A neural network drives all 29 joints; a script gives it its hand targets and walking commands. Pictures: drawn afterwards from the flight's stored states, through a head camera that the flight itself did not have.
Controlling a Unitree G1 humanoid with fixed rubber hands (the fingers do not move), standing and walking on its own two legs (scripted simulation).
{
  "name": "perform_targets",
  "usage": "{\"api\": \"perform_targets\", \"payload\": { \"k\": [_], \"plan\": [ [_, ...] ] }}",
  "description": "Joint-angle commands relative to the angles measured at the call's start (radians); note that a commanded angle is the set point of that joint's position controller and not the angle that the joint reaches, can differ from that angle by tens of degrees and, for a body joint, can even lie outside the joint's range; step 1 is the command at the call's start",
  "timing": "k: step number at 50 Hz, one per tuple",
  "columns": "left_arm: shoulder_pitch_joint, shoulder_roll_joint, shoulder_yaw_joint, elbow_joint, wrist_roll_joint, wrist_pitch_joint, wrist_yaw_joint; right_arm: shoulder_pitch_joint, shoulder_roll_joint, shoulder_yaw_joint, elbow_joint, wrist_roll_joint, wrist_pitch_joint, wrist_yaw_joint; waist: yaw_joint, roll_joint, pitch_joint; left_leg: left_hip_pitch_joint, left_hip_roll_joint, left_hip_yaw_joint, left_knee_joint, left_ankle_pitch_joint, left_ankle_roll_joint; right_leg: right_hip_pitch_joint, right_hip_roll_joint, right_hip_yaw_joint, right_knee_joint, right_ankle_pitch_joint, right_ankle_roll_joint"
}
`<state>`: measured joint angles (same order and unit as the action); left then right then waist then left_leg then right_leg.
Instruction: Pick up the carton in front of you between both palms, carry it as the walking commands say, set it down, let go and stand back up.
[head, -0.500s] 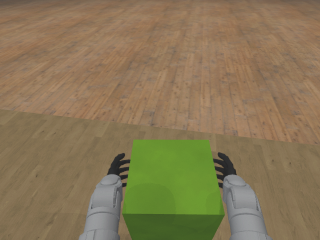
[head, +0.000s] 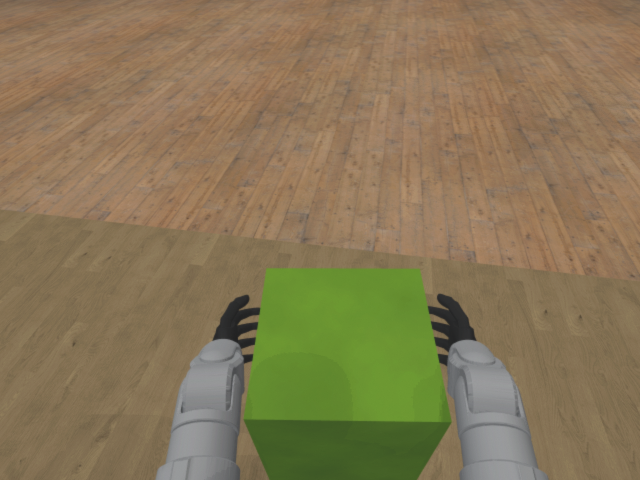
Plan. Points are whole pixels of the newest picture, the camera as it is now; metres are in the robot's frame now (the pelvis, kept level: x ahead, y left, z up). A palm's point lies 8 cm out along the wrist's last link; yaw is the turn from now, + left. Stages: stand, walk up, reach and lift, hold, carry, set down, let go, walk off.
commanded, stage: reach and lift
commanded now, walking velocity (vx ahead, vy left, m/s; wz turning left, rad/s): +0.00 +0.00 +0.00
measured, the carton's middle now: (342, 379) +0.29 +0.00 -0.04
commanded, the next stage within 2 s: hold in 0.38 s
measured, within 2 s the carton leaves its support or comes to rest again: neither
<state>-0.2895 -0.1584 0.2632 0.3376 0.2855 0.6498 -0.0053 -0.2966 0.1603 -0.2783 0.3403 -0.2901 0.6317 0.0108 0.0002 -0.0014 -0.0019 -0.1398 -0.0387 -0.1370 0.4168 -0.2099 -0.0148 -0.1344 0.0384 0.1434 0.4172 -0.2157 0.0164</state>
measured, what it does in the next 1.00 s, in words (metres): stands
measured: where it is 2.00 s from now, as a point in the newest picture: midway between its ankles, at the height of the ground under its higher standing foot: outside the picture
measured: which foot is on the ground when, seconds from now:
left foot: down 0.00-1.00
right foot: down 0.00-1.00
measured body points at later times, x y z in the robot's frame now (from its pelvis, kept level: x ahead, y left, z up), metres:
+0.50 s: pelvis +0.01 +0.00 +0.00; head -0.04 +0.00 +0.45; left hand +0.30 +0.15 +0.04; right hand +0.30 -0.15 +0.04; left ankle +0.02 +0.13 -0.74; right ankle +0.01 -0.13 -0.74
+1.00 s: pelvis -0.01 +0.00 +0.00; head -0.05 +0.00 +0.45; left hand +0.30 +0.15 +0.04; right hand +0.30 -0.15 +0.05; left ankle +0.02 +0.13 -0.74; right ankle +0.01 -0.13 -0.74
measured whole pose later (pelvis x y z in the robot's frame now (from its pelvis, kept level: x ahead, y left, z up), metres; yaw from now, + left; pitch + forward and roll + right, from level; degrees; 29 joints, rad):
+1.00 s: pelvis -0.01 +0.00 +0.00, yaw +0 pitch -7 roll +0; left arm -0.30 -0.16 0.25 0.26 0.28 0.76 -0.01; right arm -0.31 0.16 -0.27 0.26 -0.29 0.74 0.02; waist 0.00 0.00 0.01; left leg -0.07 -0.04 -0.13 0.38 -0.19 -0.01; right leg -0.06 0.03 0.14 0.38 -0.20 0.02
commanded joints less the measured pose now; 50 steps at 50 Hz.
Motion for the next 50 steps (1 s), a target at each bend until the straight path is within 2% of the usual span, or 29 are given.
{"api": "perform_targets", "payload": {
  "k": [1,10,18,24,30,38,50],
  "plan": [
    [-0.488,-0.943,-0.559,-0.037,-0.247,-0.027,-0.238,-0.447,0.948,0.558,-0.001,0.239,-0.007,0.241,0.001,0.004,-0.265,0.095,-0.061,0.073,-0.061,0.201,-0.004,0.074,0.063,-0.077,-0.063,0.202,0.005],
    [-0.441,-0.933,-0.578,-0.088,-0.263,-0.005,-0.235,-0.399,0.938,0.58,-0.055,0.255,0.016,0.237,0.0,0.002,-0.258,0.119,-0.064,0.067,-0.074,0.253,-0.007,0.099,0.065,-0.072,-0.077,0.254,0.009],
    [-0.444,-0.926,-0.58,-0.109,-0.268,0.013,-0.235,-0.402,0.933,0.582,-0.076,0.259,0.034,0.236,0.001,0.0,-0.238,0.118,-0.063,0.068,-0.081,0.229,-0.006,0.102,0.064,-0.071,-0.085,0.232,0.009],
    [-0.446,-0.919,-0.647,-0.203,-0.311,0.052,-0.229,-0.403,0.935,0.649,-0.167,0.3,0.075,0.227,-0.001,0.001,-0.276,0.16,-0.063,0.066,-0.092,0.287,-0.012,0.143,0.065,-0.069,-0.098,0.29,0.013],
    [-0.45,-0.882,-0.573,-0.136,-0.264,0.086,-0.231,-0.41,0.894,0.572,-0.103,0.257,0.109,0.231,0.0,0.001,-0.142,0.105,-0.059,0.075,-0.119,0.109,-0.002,0.092,0.058,-0.077,-0.12,0.117,0.005],
    [-0.54,-0.914,-0.582,-0.129,-0.275,0.076,-0.24,-0.499,0.924,0.582,-0.095,0.267,0.096,0.241,0.0,0.002,-0.194,0.114,-0.055,0.078,-0.102,0.091,-0.003,0.088,0.055,-0.082,-0.106,0.093,0.0],
    [-0.541,-0.916,-0.57,-0.106,-0.267,0.075,-0.24,-0.504,0.921,0.57,-0.074,0.259,0.095,0.242,0.0,0.002,-0.2,0.12,-0.055,0.079,-0.103,0.104,-0.004,0.091,0.056,-0.084,-0.107,0.105,0.001]
  ]
}}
